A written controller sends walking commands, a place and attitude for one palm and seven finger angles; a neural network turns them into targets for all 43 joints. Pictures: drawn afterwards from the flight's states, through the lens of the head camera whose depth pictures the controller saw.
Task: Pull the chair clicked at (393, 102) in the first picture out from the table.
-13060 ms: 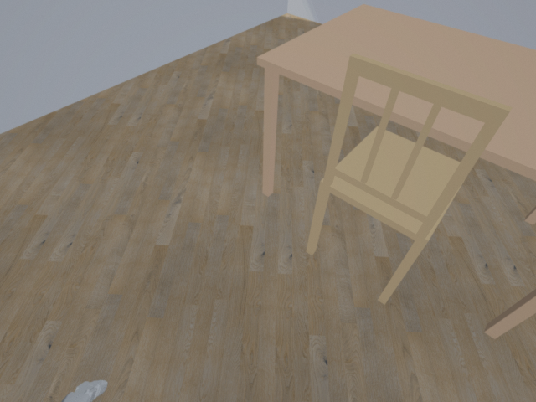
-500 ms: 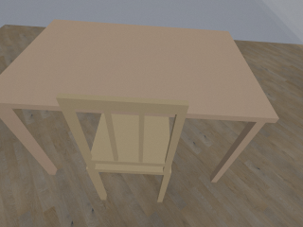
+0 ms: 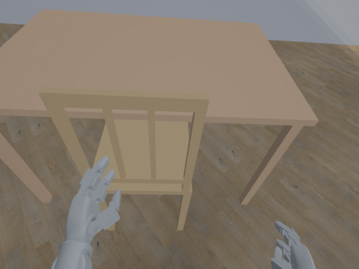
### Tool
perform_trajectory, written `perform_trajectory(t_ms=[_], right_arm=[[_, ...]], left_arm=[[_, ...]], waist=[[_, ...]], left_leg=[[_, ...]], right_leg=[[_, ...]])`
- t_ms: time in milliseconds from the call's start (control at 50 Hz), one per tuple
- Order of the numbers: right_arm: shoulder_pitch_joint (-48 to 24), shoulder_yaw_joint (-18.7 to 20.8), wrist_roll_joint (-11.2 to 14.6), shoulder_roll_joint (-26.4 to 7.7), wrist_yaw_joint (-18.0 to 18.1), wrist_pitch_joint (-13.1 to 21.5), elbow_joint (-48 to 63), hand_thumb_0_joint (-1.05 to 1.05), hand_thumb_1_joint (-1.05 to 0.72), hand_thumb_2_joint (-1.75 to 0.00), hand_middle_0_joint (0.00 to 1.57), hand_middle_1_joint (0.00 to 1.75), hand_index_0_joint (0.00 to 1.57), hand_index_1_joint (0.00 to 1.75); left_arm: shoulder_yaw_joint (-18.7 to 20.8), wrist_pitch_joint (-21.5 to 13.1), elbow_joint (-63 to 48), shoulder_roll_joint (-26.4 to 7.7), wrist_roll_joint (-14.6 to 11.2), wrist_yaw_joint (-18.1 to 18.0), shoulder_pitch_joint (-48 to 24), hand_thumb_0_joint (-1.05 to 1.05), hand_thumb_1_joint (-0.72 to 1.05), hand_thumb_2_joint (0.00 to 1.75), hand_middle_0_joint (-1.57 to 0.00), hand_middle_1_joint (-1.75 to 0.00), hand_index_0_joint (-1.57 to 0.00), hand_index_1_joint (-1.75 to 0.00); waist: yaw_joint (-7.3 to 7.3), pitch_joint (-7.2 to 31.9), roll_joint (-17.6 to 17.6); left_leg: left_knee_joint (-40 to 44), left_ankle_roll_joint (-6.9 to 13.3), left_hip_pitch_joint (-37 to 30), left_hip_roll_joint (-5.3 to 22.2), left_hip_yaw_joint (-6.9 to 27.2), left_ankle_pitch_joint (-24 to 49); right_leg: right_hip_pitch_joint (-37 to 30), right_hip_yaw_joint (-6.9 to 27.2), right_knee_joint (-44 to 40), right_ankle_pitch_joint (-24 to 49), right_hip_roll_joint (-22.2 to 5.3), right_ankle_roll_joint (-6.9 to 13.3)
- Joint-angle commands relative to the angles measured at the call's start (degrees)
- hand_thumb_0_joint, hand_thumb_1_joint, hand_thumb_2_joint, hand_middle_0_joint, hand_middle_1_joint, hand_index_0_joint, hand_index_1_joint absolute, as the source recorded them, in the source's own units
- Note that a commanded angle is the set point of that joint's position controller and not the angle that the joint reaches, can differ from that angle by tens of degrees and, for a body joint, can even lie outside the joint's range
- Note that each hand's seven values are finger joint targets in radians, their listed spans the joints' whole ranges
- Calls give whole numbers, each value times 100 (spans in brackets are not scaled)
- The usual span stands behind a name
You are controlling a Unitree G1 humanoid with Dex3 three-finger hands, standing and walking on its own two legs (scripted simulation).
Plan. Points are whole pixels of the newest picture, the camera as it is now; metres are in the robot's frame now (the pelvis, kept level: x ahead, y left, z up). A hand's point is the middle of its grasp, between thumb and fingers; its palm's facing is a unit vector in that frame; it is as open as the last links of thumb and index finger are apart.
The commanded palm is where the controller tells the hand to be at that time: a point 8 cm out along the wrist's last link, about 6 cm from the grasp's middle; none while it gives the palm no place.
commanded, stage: raise the hand toward the chair's back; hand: left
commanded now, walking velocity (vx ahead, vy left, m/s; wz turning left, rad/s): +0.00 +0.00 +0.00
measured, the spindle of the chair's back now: (116, 148) +0.45 +0.19 -0.03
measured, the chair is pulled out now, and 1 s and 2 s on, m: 0.00 0.00 0.00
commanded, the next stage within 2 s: aim the fingers beside a spindle in 1.76 s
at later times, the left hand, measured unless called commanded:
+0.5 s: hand (110, 232) +0.21 +0.15 -0.02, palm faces -0.03 -1.00 +0.01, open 12.9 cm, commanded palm +0.17 +0.23 +0.00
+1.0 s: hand (75, 221) +0.22 +0.22 +0.01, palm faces +0.07 -1.00 -0.05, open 16.6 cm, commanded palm +0.20 +0.27 +0.01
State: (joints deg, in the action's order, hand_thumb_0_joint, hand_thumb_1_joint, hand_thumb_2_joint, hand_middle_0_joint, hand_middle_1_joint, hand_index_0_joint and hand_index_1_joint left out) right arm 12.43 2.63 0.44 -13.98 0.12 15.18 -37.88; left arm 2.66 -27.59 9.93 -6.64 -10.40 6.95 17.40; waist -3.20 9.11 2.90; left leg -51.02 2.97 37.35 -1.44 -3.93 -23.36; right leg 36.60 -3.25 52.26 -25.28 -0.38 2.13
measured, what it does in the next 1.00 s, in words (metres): stands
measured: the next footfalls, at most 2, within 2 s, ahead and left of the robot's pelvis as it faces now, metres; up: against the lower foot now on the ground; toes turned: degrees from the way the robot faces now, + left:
none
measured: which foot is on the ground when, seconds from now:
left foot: down 0.00-1.00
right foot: down 0.00-1.00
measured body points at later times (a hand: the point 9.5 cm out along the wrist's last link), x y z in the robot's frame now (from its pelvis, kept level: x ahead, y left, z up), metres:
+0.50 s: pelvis -0.01 -0.04 -0.04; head +0.07 -0.03 +0.40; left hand +0.21 +0.21 -0.02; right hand +0.16 -0.25 -0.14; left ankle +0.02 +0.09 -0.69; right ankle +0.01 -0.10 -0.69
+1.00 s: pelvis -0.01 +0.01 -0.03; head +0.06 +0.04 +0.41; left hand +0.21 +0.27 +0.02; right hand +0.20 -0.21 -0.10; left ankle +0.02 +0.09 -0.69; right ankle +0.01 -0.10 -0.69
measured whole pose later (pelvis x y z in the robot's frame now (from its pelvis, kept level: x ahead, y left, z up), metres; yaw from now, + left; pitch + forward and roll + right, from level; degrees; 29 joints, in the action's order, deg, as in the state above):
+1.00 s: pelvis -0.01 +0.01 -0.03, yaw +2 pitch +15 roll -3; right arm 10.6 -0.6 1.9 -12.5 2.3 10.5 -30.2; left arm 10.0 -25.8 2.9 -14.0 -14.4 11.8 19.3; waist -0.9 8.5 -1.2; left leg -63.7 3.8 51.2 -0.7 -0.5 -27.9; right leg 47.1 -6.9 60.1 -28.4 0.1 1.5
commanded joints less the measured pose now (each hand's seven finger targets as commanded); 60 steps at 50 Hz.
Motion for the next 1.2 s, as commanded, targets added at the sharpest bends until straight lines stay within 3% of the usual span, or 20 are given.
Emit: perform_trajectory(t_ms=[0,60,100,120,180,240,280,340,380,420,460,520,620,700,760,840,920,1020,1080,1180], right_arm=[[-869,275,-25,-642,-163,-99,1554,0,-90,-90,20,30,20,30],[-899,246,5,-519,-104,-348,1945,0,-90,-90,20,30,20,30],[-598,237,-22,-400,-27,-316,1851,0,-90,-90,20,30,20,30],[-444,206,-35,-422,27,-298,1750,0,-90,-90,20,30,20,30],[-453,102,-12,-467,165,-67,1465,0,-90,-90,20,30,20,30],[-418,25,71,-663,275,137,1284,0,-90,-90,20,30,20,30],[-410,-2,187,-749,375,128,1324,0,-90,-90,20,30,20,30],[-539,-31,315,-778,466,-57,1556,0,-90,-90,20,30,20,30],[-706,-32,320,-631,493,-201,1764,0,-90,-90,20,30,20,30],[-790,0,299,-422,470,-284,1742,0,-90,-90,20,30,20,30],[-588,26,243,-230,411,-280,1612,0,-90,-90,20,30,20,30],[-509,102,165,-202,360,-254,1318,0,-90,-90,20,30,20,30],[-347,130,156,-608,323,-105,1116,0,-90,-90,20,30,20,30],[-221,171,239,-788,428,42,1325,0,-90,-90,20,30,20,30],[-238,154,198,-679,426,86,1373,0,-90,-90,20,30,20,30],[-296,116,143,-617,344,-42,1338,0,-90,-90,20,30,20,30],[-284,58,139,-775,276,-233,1458,0,-90,-90,20,30,20,30],[-191,-6,179,-884,336,-301,1757,0,-90,-90,20,30,20,30],[-118,-41,152,-792,370,-253,1739,0,-90,-90,20,30,20,30],[-86,-70,96,-789,303,-244,1527,0,-90,-90,20,30,20,30]], left_arm=[[1053,-609,-459,-1085,34,486,1980,0,48,72,-16,-23,-16,-23],[1060,-524,-2019,-1213,-34,191,1143,0,41,69,-15,-22,-15,-22],[1133,-839,-2872,-1193,-215,-41,669,0,36,67,-15,-22,-15,-22],[1042,-1046,-3323,-1208,-279,-87,176,0,34,66,-14,-21,-14,-21],[384,-1533,-3203,-875,-361,250,-240,0,27,63,-14,-20,-14,-20],[90,-1417,-2342,-915,-498,955,-324,0,20,60,-13,-19,-13,-19],[157,-849,-1471,-1084,-540,1415,-54,0,15,58,-13,-18,-13,-18],[937,269,-1115,-1677,-683,1678,210,0,8,55,-12,-17,-12,-17],[1535,771,-1571,-1875,-895,1461,352,0,4,53,-11,-16,-11,-16],[2029,862,-1996,-1852,-1016,917,719,0,-1,51,-11,-16,-11,-16],[1961,589,-2574,-1541,-993,391,866,0,-6,49,-10,-15,-10,-15],[1559,69,-2232,-1262,-617,94,915,0,-13,46,-10,-14,-10,-14],[756,-456,-1088,-994,-381,731,431,0,-24,41,-9,-12,-9,-12],[1144,-456,-1596,-1482,-745,1167,169,0,-34,37,-8,-11,-8,-11],[1432,-489,-2407,-1657,-816,864,264,0,-41,34,-7,-9,-7,-9],[1247,-382,-2185,-1341,-625,335,386,0,-50,30,-6,-8,-6,-8],[856,-5,-1221,-1166,-344,440,230,0,-50,30,-6,-8,-6,-8],[1038,243,-1684,-1554,-472,788,-257,0,-50,30,-6,-8,-6,-8],[1275,80,-2269,-1676,-615,714,-497,0,-50,30,-6,-8,-6,-8],[1189,-93,-1886,-1530,-512,568,-585,0,-50,30,-6,-8,-6,-8]], waist=[[953,489,-860],[821,1103,-1331],[574,1446,-1503],[299,1524,-1195],[-135,980,-936],[-398,663,-381],[-337,493,68],[144,1069,132],[423,1564,146],[654,1846,-86],[656,1945,-341],[450,1286,-55],[-70,426,87],[169,1403,-349],[402,1941,-938],[311,1250,-926],[102,452,-619],[206,1010,-700],[276,1417,-843],[179,978,-1093]], left_leg=[[-134,-382,515,-95,154,1127],[-386,-268,497,-32,185,1005],[-669,-185,321,60,321,1146],[-836,-153,430,120,433,1013],[-1302,-120,974,170,571,429],[-1636,-69,1522,195,611,-55],[-1668,-49,1947,184,584,-331],[-1462,-22,1954,69,509,-117],[-1248,-56,1720,18,526,178],[-1069,-126,1386,53,583,580],[-859,-171,1082,101,573,999],[-739,-178,1174,187,582,1061],[-970,-103,1465,162,612,587],[-758,-57,914,132,567,648],[-435,-79,94,167,603,1282],[-228,-169,-56,232,753,1390],[-102,-193,345,250,870,556],[60,-230,-55,251,971,607],[63,-311,-474,275,1021,1186],[95,-494,-496,353,1211,1249]], right_leg=[[-5,13,309,1328,39,168],[-14,314,355,1230,47,146],[174,448,320,1290,82,83],[413,494,334,1125,127,10],[1044,813,121,286,77,-62],[1139,1000,-117,-415,-3,-152],[967,1250,-388,-888,-98,-250],[-21,1487,-566,-722,-300,-350],[-776,1561,-614,-28,-439,-466],[-1176,1398,-462,873,-421,-479],[-1277,1112,-220,2025,-364,-412],[-628,842,-73,2116,-244,-380],[514,760,-106,991,-173,-360],[92,676,-205,436,-112,-209],[-33,235,39,1050,12,-87],[519,-111,148,929,102,-54],[1026,-201,66,288,125,-56],[683,-182,-17,327,155,-34],[520,-194,-7,598,164,-25],[1035,-290,158,441,161,-25]])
